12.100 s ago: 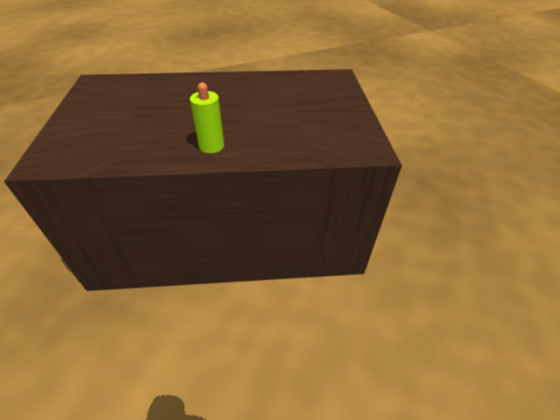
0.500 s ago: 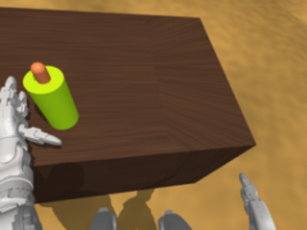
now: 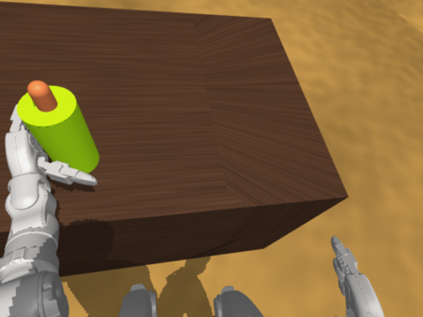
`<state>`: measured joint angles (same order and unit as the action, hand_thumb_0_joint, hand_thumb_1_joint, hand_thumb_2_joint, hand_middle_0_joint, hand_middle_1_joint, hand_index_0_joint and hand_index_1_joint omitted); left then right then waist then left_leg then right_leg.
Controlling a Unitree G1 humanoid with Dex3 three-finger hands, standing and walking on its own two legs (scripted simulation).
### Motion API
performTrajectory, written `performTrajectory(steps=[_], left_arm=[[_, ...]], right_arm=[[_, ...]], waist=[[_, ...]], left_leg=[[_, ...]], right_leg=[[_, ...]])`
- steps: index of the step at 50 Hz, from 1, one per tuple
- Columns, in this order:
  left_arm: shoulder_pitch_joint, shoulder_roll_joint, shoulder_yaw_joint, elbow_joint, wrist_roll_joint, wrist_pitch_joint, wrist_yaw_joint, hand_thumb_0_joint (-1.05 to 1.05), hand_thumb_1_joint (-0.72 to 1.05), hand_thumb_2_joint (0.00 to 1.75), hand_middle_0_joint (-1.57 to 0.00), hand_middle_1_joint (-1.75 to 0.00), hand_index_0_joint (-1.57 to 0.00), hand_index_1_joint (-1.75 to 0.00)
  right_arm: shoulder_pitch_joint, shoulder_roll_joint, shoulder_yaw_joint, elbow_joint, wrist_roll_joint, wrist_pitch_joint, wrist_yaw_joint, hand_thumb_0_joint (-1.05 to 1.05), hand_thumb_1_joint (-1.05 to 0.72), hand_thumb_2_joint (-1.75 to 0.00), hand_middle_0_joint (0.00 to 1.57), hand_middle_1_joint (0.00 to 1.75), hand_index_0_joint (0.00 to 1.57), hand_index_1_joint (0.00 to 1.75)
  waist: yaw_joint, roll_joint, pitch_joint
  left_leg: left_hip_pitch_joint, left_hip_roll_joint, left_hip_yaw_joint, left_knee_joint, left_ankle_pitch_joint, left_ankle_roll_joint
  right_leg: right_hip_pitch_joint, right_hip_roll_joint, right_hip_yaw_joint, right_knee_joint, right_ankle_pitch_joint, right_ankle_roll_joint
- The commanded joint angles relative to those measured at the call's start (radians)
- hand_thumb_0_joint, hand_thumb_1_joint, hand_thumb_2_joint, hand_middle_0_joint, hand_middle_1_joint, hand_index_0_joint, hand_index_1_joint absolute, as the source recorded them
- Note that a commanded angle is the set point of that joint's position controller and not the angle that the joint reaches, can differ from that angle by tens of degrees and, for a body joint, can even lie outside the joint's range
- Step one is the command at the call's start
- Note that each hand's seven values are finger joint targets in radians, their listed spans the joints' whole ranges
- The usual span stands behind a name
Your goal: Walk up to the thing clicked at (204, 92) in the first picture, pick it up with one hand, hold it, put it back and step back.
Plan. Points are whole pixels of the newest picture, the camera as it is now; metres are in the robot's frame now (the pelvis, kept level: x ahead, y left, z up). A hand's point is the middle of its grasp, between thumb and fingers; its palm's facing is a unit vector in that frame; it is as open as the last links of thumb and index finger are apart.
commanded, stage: close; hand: left
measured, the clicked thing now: (61, 128) +0.47 +0.23 +0.04
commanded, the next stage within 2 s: settle in 0.56 s
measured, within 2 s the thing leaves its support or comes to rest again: leaves its support in 0.96 s
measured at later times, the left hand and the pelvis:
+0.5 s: hand (57, 146) +0.45 +0.24 +0.02, palm faces +0.25 -0.97 +0.01, open 10.8 cm; pelvis +0.00 +0.01 +0.00, yaw +0 degrees
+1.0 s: hand (69, 145) +0.45 +0.22 +0.03, palm faces +0.20 -0.98 -0.01, open 11.3 cm; pelvis +0.01 +0.00 +0.01, yaw +0 degrees
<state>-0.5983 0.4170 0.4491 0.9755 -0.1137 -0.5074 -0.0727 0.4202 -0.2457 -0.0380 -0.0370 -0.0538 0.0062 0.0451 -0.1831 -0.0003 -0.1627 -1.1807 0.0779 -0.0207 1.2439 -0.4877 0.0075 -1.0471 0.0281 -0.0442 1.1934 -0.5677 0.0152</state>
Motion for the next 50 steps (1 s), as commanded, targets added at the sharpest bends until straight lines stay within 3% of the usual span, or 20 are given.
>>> performTrajectory(steps=[1,3,8,9,10,12,19,21,23,26,30,33,37,40,42,44,45,47,49,50], left_arm=[[-0.302,0.164,-0.034,-0.182,0.008,-0.055,-0.006,0.00,-0.57,0.14,-0.49,-0.31,-0.50,-0.31],[-0.271,0.100,-0.056,-0.142,0.000,-0.051,-0.008,0.00,-0.56,0.17,-0.53,-0.35,-0.54,-0.35],[-0.266,0.162,-0.018,-0.214,-0.001,-0.071,0.010,0.00,-0.50,0.26,-0.63,-0.46,-0.64,-0.45],[-0.243,0.149,-0.020,-0.198,0.001,-0.070,0.013,0.00,-0.49,0.29,-0.66,-0.48,-0.66,-0.48],[-0.240,0.100,-0.059,-0.204,0.001,-0.071,0.009,0.00,-0.49,0.31,-0.68,-0.50,-0.68,-0.50],[-0.251,0.170,-0.015,-0.250,0.000,-0.082,0.008,0.00,-0.44,0.38,-0.74,-0.58,-0.75,-0.58],[-0.261,0.108,-0.056,-0.199,0.004,-0.078,0.005,0.00,-0.29,0.57,-0.94,-0.78,-0.95,-0.78],[-0.275,0.140,-0.036,-0.177,0.006,-0.083,0.003,0.00,-0.23,0.62,-0.98,-0.83,-0.99,-0.83],[-0.284,0.129,-0.053,-0.157,0.012,-0.086,-0.005,0.00,-0.18,0.69,-1.06,-0.91,-1.06,-0.91],[-0.278,0.185,-0.005,-0.146,0.005,-0.086,-0.007,0.00,-0.13,0.78,-1.14,-1.01,-1.15,-1.00],[-0.271,0.091,-0.066,-0.165,-0.006,-0.082,-0.014,0.00,0.02,1.03,-1.30,-1.23,-1.31,-1.23],[-0.328,0.130,-0.069,-0.218,0.005,-0.083,-0.017,0.00,0.00,1.10,-1.38,-1.31,-1.39,-1.32],[-0.345,0.198,-0.027,-0.263,-0.002,-0.075,0.002,0.00,0.10,1.23,-1.30,-1.33,-1.29,-1.36],[-0.370,0.160,-0.048,-0.299,-0.011,-0.066,0.009,0.00,0.06,1.27,-1.33,-1.38,-1.32,-1.41],[-0.365,0.182,-0.039,-0.294,-0.009,-0.061,0.015,0.00,0.03,1.28,-1.33,-1.40,-1.32,-1.43],[-0.424,0.234,-0.022,-0.410,-0.009,-0.069,0.026,0.00,0.01,1.29,-1.32,-1.40,-1.32,-1.44],[-0.391,0.227,-0.017,-0.372,-0.010,-0.060,0.031,0.00,-0.01,1.30,-1.32,-1.41,-1.31,-1.44],[-0.421,0.211,-0.033,-0.412,-0.009,-0.059,0.041,0.00,-0.04,1.29,-1.31,-1.41,-1.30,-1.44],[-0.421,0.240,-0.011,-0.413,-0.007,-0.049,0.057,0.00,-0.04,1.30,-1.29,-1.40,-1.28,-1.43],[-0.409,0.210,-0.036,-0.397,-0.005,-0.042,0.057,0.00,-0.05,1.29,-1.29,-1.40,-1.28,-1.43]], right_arm=[[0.048,-0.159,-0.102,-0.196,0.008,-0.049,-0.012,0.00,0.51,-0.05,0.05,0.05,0.05,0.05],[0.074,-0.161,-0.109,-0.183,0.007,-0.045,-0.011,0.00,0.51,-0.05,0.05,0.05,0.05,0.05],[0.076,-0.169,-0.113,-0.179,0.011,-0.041,-0.007,0.00,0.51,-0.05,0.05,0.05,0.05,0.05],[0.068,-0.174,-0.119,-0.193,0.011,-0.042,-0.007,0.00,0.51,-0.05,0.05,0.05,0.05,0.05],[0.090,-0.157,-0.105,-0.193,0.010,-0.041,-0.005,0.00,0.51,-0.05,0.05,0.05,0.05,0.05],[0.075,-0.166,-0.113,-0.173,0.012,-0.036,-0.006,0.00,0.51,-0.05,0.05,0.05,0.05,0.05],[0.033,-0.162,-0.118,-0.153,0.005,-0.035,-0.007,0.00,0.51,-0.05,0.05,0.05,0.05,0.05],[0.019,-0.173,-0.119,-0.154,0.003,-0.035,-0.007,0.00,0.51,-0.05,0.05,0.05,0.05,0.05],[0.037,-0.162,-0.108,-0.156,0.002,-0.033,-0.006,0.00,0.51,-0.05,0.05,0.05,0.05,0.05],[0.055,-0.181,-0.121,-0.159,0.001,-0.026,-0.006,0.00,0.51,-0.05,0.05,0.05,0.05,0.05],[0.063,-0.140,-0.081,-0.159,0.004,-0.033,0.003,0.00,0.50,-0.06,0.05,0.05,0.05,0.05],[0.021,-0.143,-0.071,-0.164,0.003,-0.035,0.001,0.00,0.51,-0.06,0.05,0.05,0.05,0.05],[0.026,-0.201,-0.130,-0.177,0.003,-0.029,-0.013,0.00,0.51,-0.06,0.05,0.05,0.05,0.05],[0.046,-0.143,-0.075,-0.166,0.007,-0.016,-0.009,0.00,0.51,-0.06,0.05,0.05,0.05,0.05],[0.047,-0.146,-0.080,-0.159,0.006,-0.011,-0.013,0.00,0.50,-0.06,0.05,0.05,0.05,0.05],[0.042,-0.143,-0.074,-0.159,0.010,-0.008,-0.014,0.00,0.50,-0.06,0.05,0.05,0.05,0.05],[0.052,-0.165,-0.104,-0.151,0.009,-0.002,-0.019,0.00,0.50,-0.06,0.05,0.05,0.05,0.05],[0.046,-0.135,-0.072,-0.141,0.005,0.000,-0.015,0.00,0.50,-0.06,0.05,0.05,0.05,0.05],[0.031,-0.147,-0.093,-0.121,0.009,0.004,-0.022,0.00,0.51,-0.06,0.05,0.05,0.05,0.05],[0.036,-0.142,-0.089,-0.105,0.008,0.005,-0.022,0.00,0.50,-0.06,0.05,0.05,0.05,0.05]], waist=[[-0.005,0.122,-0.479],[-0.014,0.116,-0.439],[0.011,0.143,-0.455],[0.007,0.122,-0.453],[-0.002,0.131,-0.443],[0.020,0.163,-0.452],[0.000,0.168,-0.414],[-0.002,0.168,-0.410],[-0.010,0.161,-0.409],[-0.007,0.144,-0.435],[-0.010,0.150,-0.438],[0.014,0.201,-0.455],[0.009,0.200,-0.528],[0.018,0.183,-0.499],[0.020,0.178,-0.515],[0.038,0.214,-0.538],[0.028,0.207,-0.531],[0.039,0.219,-0.499],[0.039,0.214,-0.497],[0.031,0.205,-0.474]], left_leg=[[0.471,-0.031,-0.029,-0.133,0.335,0.016],[0.478,-0.028,-0.035,-0.148,0.321,0.009],[0.507,-0.030,-0.034,-0.152,0.352,0.005],[0.505,-0.029,-0.032,-0.149,0.357,0.010],[0.521,-0.027,-0.034,-0.151,0.385,0.006],[0.532,-0.028,-0.033,-0.154,0.397,0.004],[0.532,-0.021,-0.044,-0.170,0.352,-0.003],[0.537,-0.014,-0.056,-0.174,0.346,-0.010],[0.524,-0.018,-0.052,-0.171,0.333,-0.005],[0.508,-0.024,-0.042,-0.157,0.338,0.003],[0.514,-0.027,-0.039,-0.154,0.338,0.004],[0.550,-0.023,-0.047,-0.179,0.325,-0.011],[0.589,-0.019,-0.048,-0.161,0.411,-0.009],[0.577,-0.022,-0.039,-0.164,0.415,-0.003],[0.586,-0.024,-0.034,-0.166,0.424,0.002],[0.619,-0.027,-0.032,-0.179,0.430,-0.001],[0.640,-0.022,-0.037,-0.186,0.432,-0.003],[0.627,-0.024,-0.034,-0.198,0.416,-0.005],[0.629,-0.027,-0.028,-0.200,0.406,0.001],[0.620,-0.029,-0.025,-0.206,0.385,0.004]], right_leg=[[0.137,0.017,0.024,-0.155,0.377,-0.018],[0.107,0.024,0.006,-0.152,0.347,-0.025],[0.124,0.022,0.003,-0.147,0.359,-0.027],[0.129,0.023,0.006,-0.152,0.370,-0.024],[0.125,0.023,0.002,-0.147,0.386,-0.026],[0.131,0.020,0.005,-0.148,0.383,-0.027],[0.082,0.022,-0.003,-0.148,0.325,-0.035],[0.062,0.024,-0.012,-0.137,0.302,-0.039],[0.072,0.023,-0.010,-0.142,0.307,-0.036],[0.105,0.023,-0.003,-0.146,0.339,-0.030],[0.091,0.023,-0.002,-0.147,0.339,-0.028],[0.084,0.022,-0.008,-0.140,0.300,-0.037],[0.126,0.022,-0.001,-0.137,0.374,-0.033],[0.151,0.021,0.004,-0.155,0.397,-0.028],[0.185,0.020,0.008,-0.164,0.422,-0.024],[0.202,0.016,0.011,-0.164,0.420,-0.026],[0.188,0.018,0.007,-0.169,0.410,-0.027],[0.194,0.018,0.008,-0.178,0.400,-0.028],[0.211,0.016,0.016,-0.193,0.413,-0.024],[0.212,0.014,0.019,-0.200,0.406,-0.023]])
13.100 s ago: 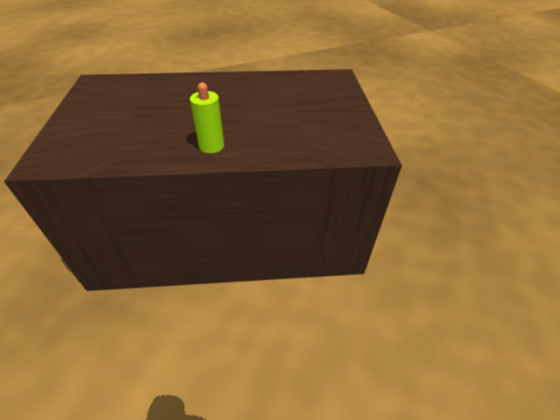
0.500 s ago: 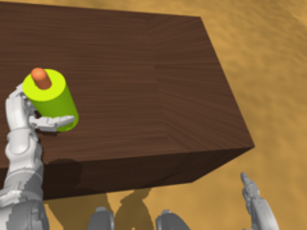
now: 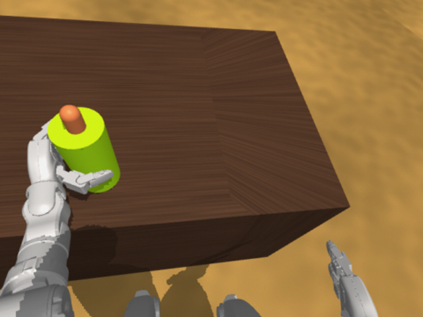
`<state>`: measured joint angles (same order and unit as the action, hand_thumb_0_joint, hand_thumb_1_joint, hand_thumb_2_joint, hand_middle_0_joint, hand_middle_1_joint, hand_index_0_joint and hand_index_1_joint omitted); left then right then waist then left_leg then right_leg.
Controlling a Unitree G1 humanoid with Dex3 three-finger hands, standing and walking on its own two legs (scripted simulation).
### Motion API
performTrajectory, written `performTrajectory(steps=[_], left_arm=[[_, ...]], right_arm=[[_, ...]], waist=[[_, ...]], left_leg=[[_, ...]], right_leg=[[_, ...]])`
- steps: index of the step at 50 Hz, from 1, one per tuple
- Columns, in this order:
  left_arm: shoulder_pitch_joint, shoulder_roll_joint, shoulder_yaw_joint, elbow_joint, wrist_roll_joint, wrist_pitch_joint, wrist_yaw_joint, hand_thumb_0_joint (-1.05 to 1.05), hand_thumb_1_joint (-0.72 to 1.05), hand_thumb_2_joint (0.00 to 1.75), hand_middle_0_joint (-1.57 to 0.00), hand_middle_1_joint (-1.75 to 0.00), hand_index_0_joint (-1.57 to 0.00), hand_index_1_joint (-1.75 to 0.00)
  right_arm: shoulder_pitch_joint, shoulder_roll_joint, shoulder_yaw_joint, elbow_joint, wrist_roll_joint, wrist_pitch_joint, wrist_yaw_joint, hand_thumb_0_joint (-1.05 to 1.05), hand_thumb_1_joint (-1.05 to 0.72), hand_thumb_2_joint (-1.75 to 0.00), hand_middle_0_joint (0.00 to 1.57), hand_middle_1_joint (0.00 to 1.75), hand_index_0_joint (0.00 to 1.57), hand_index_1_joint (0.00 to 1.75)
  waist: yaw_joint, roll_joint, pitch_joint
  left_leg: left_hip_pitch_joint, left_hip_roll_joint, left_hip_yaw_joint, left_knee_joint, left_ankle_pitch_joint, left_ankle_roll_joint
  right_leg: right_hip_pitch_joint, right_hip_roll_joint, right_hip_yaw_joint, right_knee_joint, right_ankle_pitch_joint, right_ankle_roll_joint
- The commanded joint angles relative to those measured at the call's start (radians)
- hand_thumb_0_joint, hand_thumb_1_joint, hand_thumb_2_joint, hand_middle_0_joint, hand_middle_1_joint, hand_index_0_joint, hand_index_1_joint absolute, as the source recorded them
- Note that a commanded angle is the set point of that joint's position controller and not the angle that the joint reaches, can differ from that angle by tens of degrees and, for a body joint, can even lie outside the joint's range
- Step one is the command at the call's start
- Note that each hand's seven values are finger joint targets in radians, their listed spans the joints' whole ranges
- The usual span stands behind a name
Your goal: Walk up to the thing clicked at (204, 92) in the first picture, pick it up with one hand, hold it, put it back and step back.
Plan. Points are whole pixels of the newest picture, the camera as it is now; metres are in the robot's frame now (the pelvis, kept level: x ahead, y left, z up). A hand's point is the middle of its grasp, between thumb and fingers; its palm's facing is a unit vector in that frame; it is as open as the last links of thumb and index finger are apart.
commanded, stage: settle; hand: left
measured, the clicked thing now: (86, 148) +0.44 +0.20 +0.04
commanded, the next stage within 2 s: lift in 0.58 s
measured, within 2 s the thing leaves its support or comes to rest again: neither
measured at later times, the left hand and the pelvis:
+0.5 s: hand (75, 140) +0.45 +0.21 +0.05, palm faces +0.20 -0.98 -0.01, open 11.4 cm; pelvis +0.00 +0.00 +0.02, yaw +0 degrees
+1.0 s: hand (67, 127) +0.44 +0.21 +0.09, palm faces +0.20 -0.98 -0.01, open 11.4 cm; pelvis +0.01 +0.01 +0.04, yaw +0 degrees
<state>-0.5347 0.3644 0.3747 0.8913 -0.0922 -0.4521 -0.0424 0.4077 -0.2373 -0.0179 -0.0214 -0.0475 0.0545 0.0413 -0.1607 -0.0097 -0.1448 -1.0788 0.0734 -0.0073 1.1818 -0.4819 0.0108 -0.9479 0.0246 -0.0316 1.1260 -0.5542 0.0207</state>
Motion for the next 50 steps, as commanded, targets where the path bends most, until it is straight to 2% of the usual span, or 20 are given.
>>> performTrajectory(steps=[1,2,3,6,9,12,15,17,18,23,26,28,29,33,39,44,45,47,49,50], left_arm=[[-0.514,0.275,0.041,-0.357,-0.027,-0.099,0.030,0.00,-0.06,1.29,-1.29,-1.40,-1.28,-1.44],[-0.475,0.244,0.028,-0.299,-0.026,-0.088,0.026,0.00,-0.06,1.29,-1.29,-1.41,-1.29,-1.44],[-0.512,0.261,0.028,-0.336,-0.025,-0.089,0.026,0.00,-0.05,1.29,-1.28,-1.41,-1.28,-1.44],[-0.463,0.253,0.026,-0.259,-0.016,-0.066,0.018,0.00,-0.06,1.29,-1.28,-1.41,-1.28,-1.44],[-0.457,0.214,0.015,-0.213,-0.035,-0.053,0.003,0.00,-0.06,1.31,-1.29,-1.43,-1.29,-1.45],[-0.485,0.248,0.024,-0.221,-0.035,-0.053,-0.003,0.00,-0.02,1.33,-1.32,-1.45,-1.33,-1.48],[-0.483,0.224,0.009,-0.184,-0.045,-0.052,-0.016,0.00,-0.03,1.36,-1.33,-1.47,-1.33,-1.50],[-0.497,0.253,0.020,-0.208,-0.049,-0.053,-0.016,0.00,-0.04,1.36,-1.33,-1.48,-1.34,-1.50],[-0.521,0.265,0.019,-0.236,-0.046,-0.055,-0.016,0.00,-0.04,1.36,-1.33,-1.48,-1.34,-1.50],[-0.523,0.263,0.019,-0.272,-0.052,-0.056,-0.010,0.00,-0.05,1.36,-1.32,-1.46,-1.32,-1.49],[-0.531,0.300,0.033,-0.304,-0.047,-0.049,-0.008,0.00,-0.06,1.36,-1.31,-1.47,-1.32,-1.49],[-0.538,0.279,0.021,-0.319,-0.053,-0.041,-0.006,0.00,-0.04,1.38,-1.32,-1.48,-1.33,-1.51],[-0.520,0.237,0.000,-0.281,-0.055,-0.035,-0.006,0.00,-0.06,1.38,-1.32,-1.48,-1.33,-1.51],[-0.532,0.268,0.011,-0.264,-0.046,-0.028,-0.001,0.00,-0.05,1.40,-1.34,-1.50,-1.35,-1.53],[-0.489,0.242,0.004,-0.261,-0.055,-0.004,-0.004,0.00,0.02,1.36,-1.32,-1.49,-1.35,-1.50],[-0.471,0.199,-0.028,-0.347,-0.063,0.013,0.002,0.00,0.01,1.32,-1.31,-1.47,-1.33,-1.47],[-0.491,0.233,-0.016,-0.421,-0.061,0.012,0.011,0.00,0.00,1.33,-1.31,-1.47,-1.34,-1.47],[-0.440,0.194,-0.028,-0.400,-0.068,0.029,0.017,0.00,-0.03,1.33,-1.31,-1.48,-1.33,-1.48],[-0.409,0.172,-0.037,-0.413,-0.082,0.046,0.020,0.00,-0.01,1.34,-1.29,-1.47,-1.32,-1.48],[-0.415,0.170,-0.050,-0.475,-0.079,0.053,0.023,0.00,0.01,1.33,-1.28,-1.46,-1.31,-1.47]], right_arm=[[0.038,-0.153,-0.112,-0.122,0.002,-0.042,-0.019,0.00,0.51,-0.06,0.05,0.05,0.05,0.05],[0.019,-0.145,-0.101,-0.150,0.001,-0.042,-0.019,0.00,0.51,-0.06,0.05,0.05,0.05,0.05],[-0.003,-0.142,-0.101,-0.151,0.005,-0.044,-0.021,0.00,0.51,-0.06,0.05,0.05,0.05,0.05],[0.008,-0.150,-0.110,-0.115,0.006,-0.033,-0.025,0.00,0.51,-0.06,0.05,0.05,0.05,0.05],[-0.001,-0.153,-0.116,-0.085,0.011,-0.035,-0.026,0.00,0.52,-0.06,0.05,0.05,0.05,0.05],[-0.026,-0.143,-0.100,-0.093,0.015,-0.038,-0.027,0.00,0.52,-0.06,0.05,0.05,0.05,0.05],[-0.011,-0.132,-0.090,-0.070,0.017,-0.039,-0.028,0.00,0.52,-0.06,0.05,0.05,0.05,0.05],[-0.013,-0.155,-0.109,-0.066,0.019,-0.041,-0.032,0.00,0.52,-0.06,0.05,0.05,0.05,0.05],[-0.012,-0.150,-0.098,-0.068,0.018,-0.042,-0.031,0.00,0.53,-0.06,0.05,0.05,0.05,0.05],[-0.019,-0.157,-0.109,-0.076,0.021,-0.040,-0.030,0.00,0.53,-0.06,0.05,0.05,0.05,0.05],[0.000,-0.154,-0.108,-0.036,0.020,-0.036,-0.034,0.00,0.52,-0.06,0.05,0.05,0.05,0.05],[-0.014,-0.152,-0.110,-0.038,0.021,-0.039,-0.036,0.00,0.52,-0.06,0.05,0.05,0.05,0.05],[-0.017,-0.139,-0.102,-0.031,0.020,-0.040,-0.034,0.00,0.52,-0.06,0.05,0.05,0.05,0.05],[-0.067,-0.140,-0.094,-0.034,0.023,-0.041,-0.035,0.00,0.53,-0.06,0.05,0.05,0.05,0.05],[-0.030,-0.180,-0.147,-0.011,0.027,-0.035,-0.041,0.00,0.53,-0.05,0.05,0.05,0.05,0.05],[-0.043,-0.151,-0.127,-0.009,0.037,-0.040,-0.042,0.00,0.53,-0.05,0.05,0.05,0.05,0.05],[-0.062,-0.153,-0.125,-0.026,0.043,-0.042,-0.045,0.00,0.54,-0.05,0.05,0.05,0.05,0.05],[-0.045,-0.138,-0.124,0.010,0.044,-0.040,-0.050,0.00,0.54,-0.05,0.05,0.05,0.05,0.05],[-0.033,-0.171,-0.160,0.055,0.045,-0.043,-0.059,0.00,0.54,-0.05,0.05,0.05,0.05,0.05],[-0.045,-0.170,-0.156,0.049,0.046,-0.044,-0.059,0.00,0.54,-0.05,0.05,0.05,0.05,0.05]], waist=[[0.010,0.218,-0.492],[0.009,0.205,-0.500],[0.014,0.211,-0.499],[0.015,0.179,-0.474],[0.017,0.163,-0.442],[0.026,0.154,-0.453],[0.014,0.131,-0.459],[0.016,0.125,-0.468],[0.021,0.128,-0.483],[0.027,0.181,-0.490],[0.033,0.186,-0.511],[0.030,0.177,-0.510],[0.023,0.169,-0.493],[0.037,0.152,-0.469],[0.041,0.161,-0.495],[0.057,0.148,-0.488],[0.074,0.162,-0.491],[0.077,0.137,-0.453],[0.074,0.138,-0.427],[0.082,0.151,-0.433]], left_leg=[[0.519,-0.024,-0.040,-0.154,0.355,0.000],[0.525,-0.023,-0.040,-0.155,0.360,0.001],[0.529,-0.026,-0.037,-0.163,0.343,0.000],[0.514,-0.026,-0.032,-0.175,0.334,0.005],[0.521,-0.022,-0.041,-0.196,0.334,-0.001],[0.524,-0.025,-0.034,-0.203,0.328,0.002],[0.533,-0.024,-0.030,-0.198,0.380,0.008],[0.542,-0.026,-0.026,-0.199,0.393,0.011],[0.547,-0.030,-0.020,-0.198,0.385,0.014],[0.620,-0.023,-0.037,-0.222,0.421,-0.003],[0.625,-0.028,-0.024,-0.209,0.446,0.008],[0.613,-0.031,-0.019,-0.209,0.446,0.012],[0.614,-0.029,-0.024,-0.214,0.444,0.009],[0.600,-0.028,-0.021,-0.234,0.414,0.010],[0.660,-0.024,-0.024,-0.252,0.460,0.003],[0.694,-0.017,-0.033,-0.279,0.495,-0.004],[0.700,-0.020,-0.030,-0.289,0.493,-0.005],[0.685,-0.023,-0.025,-0.303,0.461,-0.002],[0.688,-0.024,-0.018,-0.318,0.448,-0.003],[0.704,-0.022,-0.022,-0.329,0.461,-0.007]], right_leg=[[0.112,0.018,0.004,-0.138,0.371,-0.030],[0.126,0.018,0.003,-0.145,0.376,-0.029],[0.126,0.017,0.005,-0.154,0.362,-0.028],[0.137,0.014,0.011,-0.175,0.365,-0.025],[0.123,0.017,-0.004,-0.178,0.346,-0.030],[0.155,0.015,0.002,-0.193,0.353,-0.026],[0.172,0.015,0.004,-0.195,0.406,-0.024],[0.192,0.013,0.009,-0.203,0.434,-0.020],[0.199,0.010,0.018,-0.212,0.438,-0.017],[0.178,0.014,-0.003,-0.206,0.405,-0.032],[0.207,0.010,0.012,-0.222,0.459,-0.022],[0.224,0.008,0.019,-0.227,0.484,-0.019],[0.213,0.009,0.011,-0.227,0.470,-0.022],[0.220,0.010,0.011,-0.244,0.440,-0.022],[0.236,0.013,0.002,-0.253,0.455,-0.025],[0.252,0.014,-0.009,-0.262,0.455,-0.029],[0.270,0.013,-0.006,-0.267,0.450,-0.029],[0.282,0.014,-0.004,-0.282,0.439,-0.027],[0.293,0.012,-0.001,-0.294,0.443,-0.027],[0.296,0.013,-0.004,-0.296,0.444,-0.029]])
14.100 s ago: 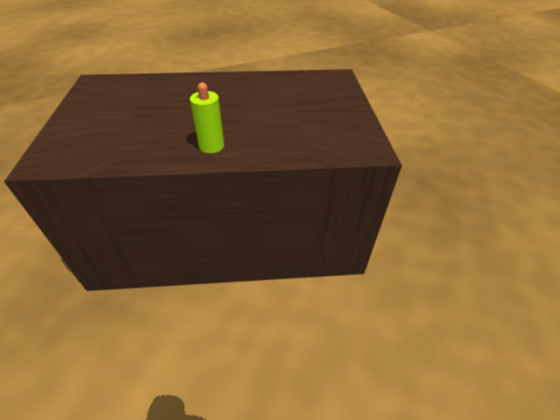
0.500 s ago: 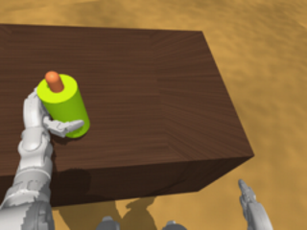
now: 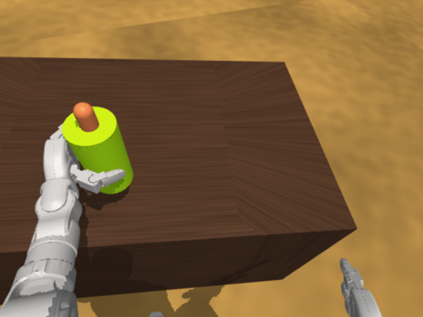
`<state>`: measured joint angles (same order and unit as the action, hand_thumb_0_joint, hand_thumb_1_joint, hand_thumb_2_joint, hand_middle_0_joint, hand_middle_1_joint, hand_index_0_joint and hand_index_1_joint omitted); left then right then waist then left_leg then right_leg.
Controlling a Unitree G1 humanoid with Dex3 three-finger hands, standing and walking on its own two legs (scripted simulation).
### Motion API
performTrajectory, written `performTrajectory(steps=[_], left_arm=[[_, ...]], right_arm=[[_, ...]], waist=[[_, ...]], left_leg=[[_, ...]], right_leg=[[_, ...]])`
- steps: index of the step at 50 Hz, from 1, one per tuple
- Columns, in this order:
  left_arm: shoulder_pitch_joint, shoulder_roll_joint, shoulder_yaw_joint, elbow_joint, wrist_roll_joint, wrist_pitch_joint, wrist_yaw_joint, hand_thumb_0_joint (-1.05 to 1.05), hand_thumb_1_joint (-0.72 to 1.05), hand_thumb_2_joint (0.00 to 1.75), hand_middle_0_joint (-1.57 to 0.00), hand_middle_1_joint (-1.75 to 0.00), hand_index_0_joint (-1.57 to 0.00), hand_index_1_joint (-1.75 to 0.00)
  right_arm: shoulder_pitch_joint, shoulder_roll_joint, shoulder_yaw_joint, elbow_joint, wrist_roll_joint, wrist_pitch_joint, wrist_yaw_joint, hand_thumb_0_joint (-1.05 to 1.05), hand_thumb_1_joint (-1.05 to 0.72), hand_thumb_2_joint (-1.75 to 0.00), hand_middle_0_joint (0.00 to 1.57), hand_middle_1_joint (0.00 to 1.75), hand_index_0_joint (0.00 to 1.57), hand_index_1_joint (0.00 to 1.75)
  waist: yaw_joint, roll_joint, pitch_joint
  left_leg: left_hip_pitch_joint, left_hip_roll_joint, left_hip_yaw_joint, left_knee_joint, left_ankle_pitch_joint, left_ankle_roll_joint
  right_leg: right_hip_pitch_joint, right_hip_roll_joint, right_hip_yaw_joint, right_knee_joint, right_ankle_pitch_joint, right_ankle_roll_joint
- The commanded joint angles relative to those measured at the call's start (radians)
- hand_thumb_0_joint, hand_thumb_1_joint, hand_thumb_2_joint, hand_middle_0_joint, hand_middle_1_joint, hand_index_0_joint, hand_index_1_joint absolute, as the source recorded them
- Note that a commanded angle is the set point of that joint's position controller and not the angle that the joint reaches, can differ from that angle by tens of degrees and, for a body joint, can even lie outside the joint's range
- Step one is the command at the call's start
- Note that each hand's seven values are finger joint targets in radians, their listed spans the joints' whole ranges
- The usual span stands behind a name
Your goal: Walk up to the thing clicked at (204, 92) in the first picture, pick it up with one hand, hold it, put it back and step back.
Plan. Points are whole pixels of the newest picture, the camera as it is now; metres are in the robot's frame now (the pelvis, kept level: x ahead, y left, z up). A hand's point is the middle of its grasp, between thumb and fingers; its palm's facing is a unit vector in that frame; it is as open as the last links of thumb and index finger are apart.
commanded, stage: lift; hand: left
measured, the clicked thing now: (100, 147) +0.43 +0.19 +0.08
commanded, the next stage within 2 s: hold in 1.02 s
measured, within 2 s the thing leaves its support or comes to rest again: neither
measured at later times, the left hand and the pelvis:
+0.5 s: hand (95, 154) +0.38 +0.18 +0.13, palm faces +0.21 -0.98 +0.00, open 11.4 cm; pelvis +0.00 -0.01 +0.02, yaw +1 degrees
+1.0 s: hand (90, 163) +0.33 +0.17 +0.17, palm faces +0.22 -0.98 -0.01, open 11.4 cm; pelvis -0.01 -0.02 +0.04, yaw +1 degrees
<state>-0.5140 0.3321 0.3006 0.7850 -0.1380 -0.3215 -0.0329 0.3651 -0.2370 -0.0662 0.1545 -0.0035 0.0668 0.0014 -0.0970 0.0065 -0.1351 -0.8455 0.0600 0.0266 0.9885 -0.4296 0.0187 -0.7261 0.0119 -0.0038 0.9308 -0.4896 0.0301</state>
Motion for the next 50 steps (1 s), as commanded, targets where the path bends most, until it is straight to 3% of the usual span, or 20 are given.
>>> performTrajectory(steps=[1,3,4,6,7,9,10,14,19,24,27,29,31,32,34,35,40,43,49,50], left_arm=[[-0.427,0.219,0.026,-0.403,-0.025,-0.065,0.022,0.00,0.01,1.33,-1.27,-1.45,-1.30,-1.45],[-0.398,0.183,0.000,-0.475,-0.020,-0.045,0.037,0.00,-0.01,1.30,-1.27,-1.44,-1.29,-1.44],[-0.389,0.201,0.016,-0.512,-0.026,-0.037,0.043,0.00,-0.04,1.31,-1.28,-1.45,-1.30,-1.46],[-0.326,0.135,-0.016,-0.511,-0.040,-0.008,0.044,0.00,-0.05,1.31,-1.28,-1.45,-1.30,-1.46],[-0.307,0.143,-0.008,-0.535,-0.044,0.007,0.048,0.00,-0.06,1.31,-1.26,-1.45,-1.29,-1.45],[-0.302,0.150,-0.005,-0.579,-0.041,0.040,0.058,0.00,-0.09,1.29,-1.25,-1.43,-1.28,-1.43],[-0.319,0.134,-0.027,-0.636,-0.039,0.049,0.060,0.00,-0.10,1.29,-1.25,-1.43,-1.28,-1.44],[-0.267,0.104,-0.025,-0.611,-0.050,0.101,0.071,0.00,-0.11,1.32,-1.27,-1.46,-1.29,-1.47],[-0.206,0.058,-0.057,-0.665,-0.046,0.149,0.070,0.00,-0.11,1.30,-1.26,-1.43,-1.28,-1.44],[-0.224,0.066,-0.047,-0.769,-0.052,0.187,0.086,0.00,-0.14,1.29,-1.25,-1.44,-1.27,-1.45],[-0.205,0.078,-0.035,-0.815,-0.042,0.196,0.097,0.00,-0.14,1.29,-1.25,-1.44,-1.27,-1.45],[-0.167,0.080,-0.019,-0.813,-0.050,0.210,0.102,0.00,-0.10,1.30,-1.24,-1.44,-1.27,-1.45],[-0.188,0.053,-0.037,-0.855,-0.055,0.216,0.100,0.00,-0.13,1.31,-1.25,-1.46,-1.28,-1.47],[-0.170,0.057,-0.034,-0.854,-0.052,0.226,0.104,0.00,-0.12,1.31,-1.26,-1.46,-1.29,-1.47],[-0.158,0.063,-0.027,-0.878,-0.052,0.235,0.106,0.00,-0.14,1.30,-1.27,-1.46,-1.29,-1.47],[-0.141,0.040,-0.048,-0.863,-0.051,0.244,0.103,0.00,-0.12,1.33,-1.28,-1.48,-1.31,-1.49],[-0.135,0.037,-0.051,-0.873,-0.057,0.284,0.093,0.00,-0.08,1.31,-1.28,-1.47,-1.31,-1.48],[-0.141,0.039,-0.047,-0.896,-0.057,0.301,0.094,0.00,-0.07,1.33,-1.32,-1.50,-1.34,-1.51],[-0.141,0.046,-0.032,-0.942,-0.064,0.313,0.090,0.00,-0.05,1.31,-1.30,-1.48,-1.33,-1.49],[-0.124,0.044,-0.034,-0.932,-0.064,0.316,0.090,0.00,-0.05,1.32,-1.31,-1.49,-1.33,-1.49]], right_arm=[[-0.011,-0.165,-0.099,-0.138,0.005,-0.058,-0.020,0.00,0.54,-0.05,0.05,0.05,0.05,0.05],[0.005,-0.140,-0.088,-0.145,0.007,-0.056,-0.023,0.00,0.54,-0.05,0.05,0.05,0.05,0.05],[0.001,-0.158,-0.110,-0.125,0.011,-0.056,-0.030,0.00,0.54,-0.05,0.05,0.05,0.05,0.05],[-0.015,-0.143,-0.097,-0.132,0.014,-0.062,-0.036,0.00,0.54,-0.05,0.05,0.05,0.05,0.05],[-0.016,-0.166,-0.116,-0.123,0.016,-0.062,-0.042,0.00,0.54,-0.05,0.05,0.05,0.05,0.05],[0.008,-0.151,-0.101,-0.081,0.020,-0.058,-0.049,0.00,0.54,-0.05,0.05,0.05,0.05,0.05],[-0.014,-0.138,-0.098,-0.085,0.022,-0.059,-0.051,0.00,0.54,-0.05,0.05,0.05,0.05,0.05],[-0.041,-0.163,-0.121,-0.053,0.030,-0.068,-0.066,0.00,0.55,-0.05,0.05,0.05,0.05,0.05],[-0.026,-0.127,-0.097,0.003,0.032,-0.077,-0.069,0.00,0.55,-0.05,0.05,0.05,0.05,0.05],[-0.094,-0.150,-0.111,0.017,0.034,-0.097,-0.079,0.00,0.54,-0.05,0.05,0.05,0.05,0.05],[-0.129,-0.122,-0.086,0.016,0.034,-0.104,-0.087,0.00,0.54,-0.05,0.05,0.05,0.05,0.05],[-0.127,-0.163,-0.119,0.065,0.032,-0.107,-0.096,0.00,0.54,-0.05,0.05,0.05,0.05,0.05],[-0.141,-0.108,-0.071,0.069,0.032,-0.112,-0.094,0.00,0.54,-0.05,0.05,0.05,0.05,0.05],[-0.171,-0.120,-0.082,0.070,0.034,-0.115,-0.097,0.00,0.54,-0.05,0.05,0.05,0.05,0.05],[-0.149,-0.113,-0.073,0.080,0.033,-0.120,-0.101,0.00,0.54,-0.05,0.05,0.05,0.05,0.05],[-0.153,-0.113,-0.081,0.095,0.033,-0.121,-0.105,0.00,0.54,-0.05,0.05,0.05,0.05,0.05],[-0.156,-0.112,-0.077,0.192,0.035,-0.131,-0.110,0.00,0.54,-0.05,0.05,0.05,0.05,0.05],[-0.196,-0.124,-0.082,0.168,0.039,-0.149,-0.113,0.00,0.54,-0.05,0.05,0.05,0.05,0.05],[-0.216,-0.104,-0.065,0.203,0.038,-0.173,-0.117,0.00,0.54,-0.05,0.05,0.05,0.05,0.05],[-0.223,-0.134,-0.086,0.177,0.038,-0.177,-0.120,0.00,0.54,-0.05,0.05,0.05,0.05,0.05]], waist=[[0.027,0.149,-0.465],[0.028,0.150,-0.466],[0.032,0.152,-0.459],[0.032,0.107,-0.429],[0.033,0.087,-0.435],[0.041,0.084,-0.406],[0.040,0.097,-0.392],[0.041,0.044,-0.327],[0.059,0.043,-0.300],[0.071,0.050,-0.293],[0.076,0.018,-0.278],[0.076,0.001,-0.255],[0.085,0.007,-0.256],[0.087,0.015,-0.275],[0.083,0.010,-0.255],[0.070,-0.008,-0.259],[0.076,0.007,-0.186],[0.072,0.004,-0.168],[0.090,-0.009,-0.188],[0.072,-0.025,-0.202]], left_leg=[[0.493,-0.012,-0.048,-0.134,0.422,-0.012],[0.518,-0.012,-0.048,-0.142,0.431,-0.016],[0.520,-0.014,-0.046,-0.147,0.435,-0.017],[0.518,-0.015,-0.043,-0.157,0.438,-0.013],[0.515,-0.015,-0.038,-0.162,0.442,-0.009],[0.518,-0.014,-0.038,-0.178,0.449,-0.009],[0.522,-0.017,-0.034,-0.186,0.437,-0.010],[0.522,-0.016,-0.027,-0.215,0.424,-0.009],[0.548,-0.022,-0.018,-0.246,0.411,-0.011],[0.577,-0.023,-0.012,-0.270,0.414,-0.014],[0.553,-0.035,0.003,-0.278,0.366,-0.009],[0.542,-0.037,0.005,-0.294,0.340,-0.008],[0.555,-0.036,0.005,-0.302,0.338,-0.008],[0.571,-0.037,0.007,-0.306,0.345,-0.008],[0.577,-0.038,0.007,-0.315,0.332,-0.009],[0.580,-0.039,0.008,-0.316,0.336,-0.005],[0.585,-0.041,0.014,-0.345,0.305,-0.004],[0.597,-0.046,0.017,-0.363,0.274,-0.002],[0.629,-0.046,0.012,-0.386,0.278,-0.001],[0.646,-0.045,0.012,-0.386,0.296,0.001]], right_leg=[[0.086,0.023,-0.025,-0.107,0.393,-0.036],[0.107,0.023,-0.029,-0.113,0.395,-0.037],[0.122,0.021,-0.027,-0.116,0.400,-0.037],[0.154,0.023,-0.029,-0.132,0.416,-0.033],[0.171,0.023,-0.024,-0.141,0.437,-0.029],[0.172,0.020,-0.022,-0.149,0.443,-0.029],[0.173,0.018,-0.020,-0.159,0.434,-0.028],[0.202,0.017,-0.020,-0.183,0.431,-0.026],[0.228,0.013,-0.024,-0.211,0.415,-0.026],[0.265,0.008,-0.022,-0.236,0.417,-0.026],[0.310,-0.002,-0.007,-0.266,0.406,-0.019],[0.320,-0.005,-0.003,-0.280,0.391,-0.019],[0.332,-0.005,-0.005,-0.287,0.382,-0.019],[0.334,-0.006,-0.003,-0.292,0.388,-0.020],[0.348,-0.007,-0.006,-0.303,0.377,-0.017],[0.350,-0.009,-0.004,-0.307,0.393,-0.014],[0.332,-0.015,-0.002,-0.342,0.362,-0.015],[0.343,-0.019,-0.001,-0.365,0.328,-0.014],[0.373,-0.019,-0.008,-0.383,0.321,-0.015],[0.378,-0.018,-0.007,-0.383,0.344,-0.011]])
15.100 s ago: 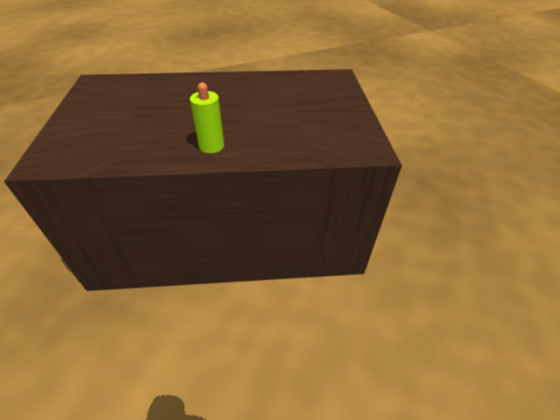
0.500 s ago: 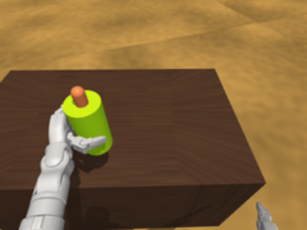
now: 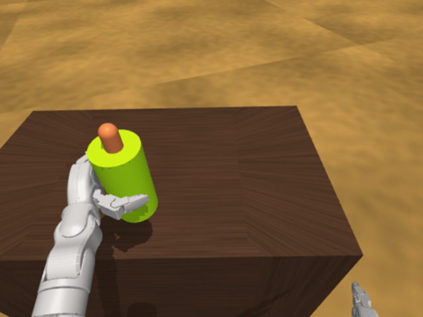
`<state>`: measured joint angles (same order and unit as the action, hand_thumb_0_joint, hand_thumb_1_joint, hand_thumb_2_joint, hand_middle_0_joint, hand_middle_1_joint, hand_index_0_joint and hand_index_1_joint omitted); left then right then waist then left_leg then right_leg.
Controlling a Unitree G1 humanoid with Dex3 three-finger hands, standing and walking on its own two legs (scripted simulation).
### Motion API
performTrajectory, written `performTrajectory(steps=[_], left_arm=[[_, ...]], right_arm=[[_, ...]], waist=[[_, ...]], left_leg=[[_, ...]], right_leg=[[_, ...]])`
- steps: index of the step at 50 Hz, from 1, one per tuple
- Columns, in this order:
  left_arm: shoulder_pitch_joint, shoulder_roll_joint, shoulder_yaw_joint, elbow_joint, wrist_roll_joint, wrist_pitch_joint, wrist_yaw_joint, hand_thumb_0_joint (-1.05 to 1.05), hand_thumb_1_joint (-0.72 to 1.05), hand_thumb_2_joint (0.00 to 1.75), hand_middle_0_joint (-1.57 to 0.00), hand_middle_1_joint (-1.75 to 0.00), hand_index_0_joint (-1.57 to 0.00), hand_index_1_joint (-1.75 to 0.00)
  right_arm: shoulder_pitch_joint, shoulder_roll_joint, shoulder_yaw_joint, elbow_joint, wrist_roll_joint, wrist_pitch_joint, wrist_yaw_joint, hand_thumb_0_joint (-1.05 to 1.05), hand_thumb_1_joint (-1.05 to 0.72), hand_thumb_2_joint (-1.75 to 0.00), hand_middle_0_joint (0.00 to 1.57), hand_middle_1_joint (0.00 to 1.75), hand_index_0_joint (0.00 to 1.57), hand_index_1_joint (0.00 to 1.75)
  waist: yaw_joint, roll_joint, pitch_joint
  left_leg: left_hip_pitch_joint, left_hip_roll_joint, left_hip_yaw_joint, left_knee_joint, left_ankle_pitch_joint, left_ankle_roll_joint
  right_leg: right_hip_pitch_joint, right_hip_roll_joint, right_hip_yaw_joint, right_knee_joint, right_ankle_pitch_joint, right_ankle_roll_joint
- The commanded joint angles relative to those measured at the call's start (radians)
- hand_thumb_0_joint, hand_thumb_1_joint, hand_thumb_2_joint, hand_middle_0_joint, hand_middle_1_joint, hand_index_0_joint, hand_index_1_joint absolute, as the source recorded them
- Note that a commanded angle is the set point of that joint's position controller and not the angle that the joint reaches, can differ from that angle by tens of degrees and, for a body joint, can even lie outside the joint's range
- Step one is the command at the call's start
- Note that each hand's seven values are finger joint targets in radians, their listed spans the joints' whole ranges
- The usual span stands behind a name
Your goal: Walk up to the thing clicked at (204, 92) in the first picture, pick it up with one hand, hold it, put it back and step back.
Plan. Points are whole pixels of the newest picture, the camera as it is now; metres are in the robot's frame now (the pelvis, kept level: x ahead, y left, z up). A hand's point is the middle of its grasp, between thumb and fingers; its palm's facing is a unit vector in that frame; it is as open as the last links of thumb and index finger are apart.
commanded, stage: lift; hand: left
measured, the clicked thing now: (124, 172) +0.35 +0.16 +0.15
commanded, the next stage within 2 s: hold in 0.02 s
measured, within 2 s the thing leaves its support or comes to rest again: neither
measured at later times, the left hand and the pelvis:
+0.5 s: hand (111, 171) +0.35 +0.18 +0.15, palm faces +0.19 -0.98 +0.00, open 11.4 cm; pelvis +0.01 +0.01 +0.01, yaw +0 degrees
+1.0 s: hand (114, 168) +0.35 +0.18 +0.16, palm faces +0.19 -0.98 +0.01, open 11.4 cm; pelvis +0.02 +0.01 +0.02, yaw +1 degrees
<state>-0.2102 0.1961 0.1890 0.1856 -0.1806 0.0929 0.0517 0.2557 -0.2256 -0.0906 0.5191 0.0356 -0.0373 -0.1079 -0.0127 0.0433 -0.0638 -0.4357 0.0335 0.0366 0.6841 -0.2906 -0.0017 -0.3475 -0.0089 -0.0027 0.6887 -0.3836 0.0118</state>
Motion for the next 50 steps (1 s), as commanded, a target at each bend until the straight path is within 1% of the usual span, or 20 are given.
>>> performTrajectory(steps=[1,6,7,9,12,15,20,25,28,29,31,32,33,35,36,40,44,45,46,50], left_arm=[[-0.429,0.164,0.071,-0.351,-0.025,-0.096,0.004,0.00,-0.08,1.32,-1.30,-1.49,-1.32,-1.50],[-0.400,0.172,0.073,-0.357,-0.017,-0.079,0.010,0.00,-0.09,1.32,-1.30,-1.49,-1.33,-1.50],[-0.456,0.198,0.084,-0.452,-0.017,-0.084,0.011,0.00,-0.07,1.27,-1.30,-1.47,-1.32,-1.48],[-0.387,0.126,0.042,-0.367,-0.021,-0.058,0.008,0.00,-0.06,1.26,-1.28,-1.45,-1.30,-1.46],[-0.424,0.164,0.064,-0.429,-0.023,-0.048,0.007,0.00,-0.09,1.24,-1.26,-1.43,-1.28,-1.44],[-0.378,0.144,0.057,-0.374,-0.014,-0.020,0.007,0.00,-0.12,1.24,-1.26,-1.44,-1.29,-1.45],[-0.406,0.163,0.072,-0.476,-0.018,-0.007,0.011,0.00,-0.13,1.21,-1.25,-1.42,-1.28,-1.43],[-0.364,0.111,0.035,-0.497,-0.023,0.019,0.004,0.00,-0.12,1.21,-1.23,-1.41,-1.25,-1.41],[-0.352,0.128,0.055,-0.508,-0.023,0.036,0.007,0.00,-0.13,1.20,-1.23,-1.40,-1.25,-1.40],[-0.328,0.100,0.019,-0.491,-0.017,0.044,0.005,0.00,-0.14,1.21,-1.24,-1.41,-1.26,-1.42],[-0.356,0.126,0.047,-0.550,-0.020,0.042,0.007,0.00,-0.16,1.22,-1.23,-1.42,-1.26,-1.42],[-0.344,0.099,0.015,-0.544,-0.013,0.047,0.004,0.00,-0.17,1.21,-1.23,-1.41,-1.26,-1.42],[-0.355,0.123,0.043,-0.573,-0.015,0.046,0.008,0.00,-0.17,1.21,-1.24,-1.42,-1.26,-1.43],[-0.336,0.103,0.035,-0.548,-0.018,0.060,0.013,0.00,-0.17,1.21,-1.22,-1.41,-1.24,-1.42],[-0.355,0.149,0.082,-0.587,-0.020,0.059,0.017,0.00,-0.18,1.21,-1.23,-1.41,-1.25,-1.42],[-0.315,0.128,0.084,-0.505,-0.021,0.077,0.014,0.00,-0.13,1.23,-1.22,-1.43,-1.25,-1.43],[-0.324,0.079,0.021,-0.517,-0.023,0.088,-0.002,0.00,-0.11,1.23,-1.22,-1.41,-1.25,-1.42],[-0.345,0.101,0.043,-0.542,-0.027,0.087,0.001,0.00,-0.13,1.22,-1.23,-1.42,-1.26,-1.42],[-0.324,0.063,0.003,-0.490,-0.019,0.095,-0.005,0.00,-0.15,1.22,-1.22,-1.41,-1.25,-1.42],[-0.365,0.118,0.050,-0.529,-0.020,0.078,-0.003,0.00,-0.14,1.22,-1.21,-1.40,-1.24,-1.41]], right_arm=[[-0.098,-0.111,-0.033,-0.170,-0.003,-0.077,-0.008,0.00,0.54,-0.05,0.05,0.05,0.05,0.05],[-0.103,-0.127,-0.049,-0.145,-0.003,-0.095,-0.009,0.00,0.53,-0.05,0.05,0.05,0.05,0.05],[-0.095,-0.113,-0.044,-0.131,-0.003,-0.096,-0.010,0.00,0.52,-0.06,0.05,0.05,0.05,0.05],[-0.116,-0.120,-0.044,-0.150,-0.004,-0.106,-0.009,0.00,0.52,-0.06,0.05,0.05,0.05,0.05],[-0.118,-0.124,-0.040,-0.146,0.000,-0.119,-0.009,0.00,0.52,-0.06,0.05,0.05,0.05,0.05],[-0.108,-0.117,-0.043,-0.116,0.000,-0.124,-0.008,0.00,0.52,-0.06,0.05,0.05,0.05,0.05],[-0.109,-0.118,-0.050,-0.120,0.000,-0.141,0.001,0.00,0.51,-0.06,0.05,0.05,0.05,0.05],[-0.112,-0.107,-0.042,-0.094,-0.002,-0.157,0.001,0.00,0.52,-0.06,0.05,0.05,0.05,0.05],[-0.124,-0.118,-0.049,-0.092,-0.002,-0.167,0.005,0.00,0.51,-0.06,0.05,0.05,0.05,0.05],[-0.137,-0.120,-0.050,-0.094,-0.001,-0.165,0.003,0.00,0.51,-0.06,0.05,0.05,0.05,0.05],[-0.135,-0.127,-0.055,-0.075,-0.004,-0.170,0.004,0.00,0.51,-0.06,0.05,0.05,0.05,0.05],[-0.139,-0.088,-0.026,-0.072,-0.003,-0.173,0.004,0.00,0.51,-0.06,0.05,0.05,0.05,0.05],[-0.128,-0.101,-0.037,-0.066,-0.005,-0.171,0.005,0.00,0.51,-0.06,0.05,0.05,0.05,0.05],[-0.148,-0.123,-0.049,-0.084,-0.005,-0.177,0.003,0.00,0.51,-0.06,0.05,0.05,0.05,0.05],[-0.122,-0.128,-0.058,-0.067,-0.007,-0.177,0.005,0.00,0.51,-0.06,0.05,0.05,0.05,0.05],[-0.109,-0.120,-0.058,-0.059,-0.006,-0.171,0.008,0.00,0.51,-0.06,0.05,0.05,0.05,0.05],[-0.118,-0.092,-0.039,-0.044,-0.003,-0.176,0.013,0.00,0.52,-0.06,0.05,0.05,0.05,0.05],[-0.141,-0.118,-0.052,-0.044,-0.004,-0.179,0.014,0.00,0.51,-0.06,0.05,0.05,0.05,0.05],[-0.148,-0.099,-0.037,-0.046,-0.003,-0.184,0.015,0.00,0.51,-0.06,0.05,0.05,0.05,0.05],[-0.151,-0.117,-0.046,-0.047,-0.006,-0.187,0.013,0.00,0.51,-0.06,0.05,0.05,0.05,0.05]], waist=[[-0.001,-0.056,-0.251],[0.000,-0.028,-0.241],[0.005,0.001,-0.249],[-0.009,-0.032,-0.211],[0.001,-0.009,-0.225],[-0.005,-0.035,-0.205],[0.006,-0.014,-0.202],[0.006,-0.021,-0.200],[0.012,-0.014,-0.230],[0.000,-0.024,-0.228],[0.009,-0.019,-0.223],[0.012,-0.010,-0.221],[0.012,-0.011,-0.216],[0.005,-0.030,-0.189],[0.014,-0.010,-0.200],[0.001,-0.044,-0.191],[0.000,-0.024,-0.183],[0.002,-0.037,-0.175],[0.000,-0.048,-0.176],[0.005,-0.034,-0.195]], left_leg=[[0.232,-0.018,0.000,-0.089,0.151,0.020],[0.257,-0.018,0.000,-0.108,0.160,0.017],[0.264,-0.019,0.002,-0.113,0.160,0.014],[0.260,-0.015,-0.002,-0.130,0.145,0.015],[0.290,-0.014,-0.009,-0.141,0.168,0.012],[0.291,-0.017,-0.004,-0.144,0.195,0.018],[0.316,-0.011,-0.013,-0.172,0.187,0.010],[0.333,-0.013,-0.013,-0.178,0.226,0.012],[0.356,-0.012,-0.017,-0.176,0.269,0.012],[0.364,-0.014,-0.015,-0.175,0.285,0.014],[0.365,-0.011,-0.017,-0.179,0.293,0.012],[0.371,-0.015,-0.015,-0.173,0.314,0.015],[0.365,-0.014,-0.015,-0.178,0.302,0.013],[0.353,-0.015,-0.016,-0.191,0.274,0.014],[0.360,-0.014,-0.018,-0.195,0.262,0.012],[0.360,-0.016,-0.015,-0.193,0.294,0.018],[0.373,-0.017,-0.013,-0.196,0.314,0.018],[0.369,-0.019,-0.013,-0.201,0.295,0.018],[0.370,-0.021,-0.015,-0.199,0.303,0.021],[0.375,-0.024,-0.013,-0.196,0.313,0.022]], right_leg=[[0.001,0.005,-0.014,-0.145,0.225,0.005],[0.021,0.005,-0.014,-0.161,0.229,0.000],[0.014,0.004,-0.012,-0.165,0.228,-0.002],[0.018,0.010,-0.019,-0.176,0.213,-0.002],[0.034,0.011,-0.025,-0.187,0.227,-0.006],[0.053,0.008,-0.021,-0.198,0.259,-0.002],[0.069,0.017,-0.034,-0.210,0.236,-0.010],[0.084,0.015,-0.032,-0.223,0.275,-0.008],[0.110,0.015,-0.033,-0.224,0.313,-0.007],[0.110,0.013,-0.031,-0.225,0.333,-0.006],[0.117,0.016,-0.033,-0.225,0.336,-0.007],[0.117,0.012,-0.032,-0.228,0.352,-0.006],[0.119,0.014,-0.032,-0.231,0.342,-0.006],[0.123,0.014,-0.032,-0.243,0.324,-0.006],[0.130,0.015,-0.033,-0.244,0.310,-0.008],[0.140,0.013,-0.032,-0.250,0.349,-0.001],[0.131,0.011,-0.034,-0.257,0.362,-0.003],[0.127,0.010,-0.033,-0.260,0.351,-0.002],[0.132,0.008,-0.034,-0.260,0.361,-0.001],[0.145,0.005,-0.029,-0.265,0.370,0.000]])
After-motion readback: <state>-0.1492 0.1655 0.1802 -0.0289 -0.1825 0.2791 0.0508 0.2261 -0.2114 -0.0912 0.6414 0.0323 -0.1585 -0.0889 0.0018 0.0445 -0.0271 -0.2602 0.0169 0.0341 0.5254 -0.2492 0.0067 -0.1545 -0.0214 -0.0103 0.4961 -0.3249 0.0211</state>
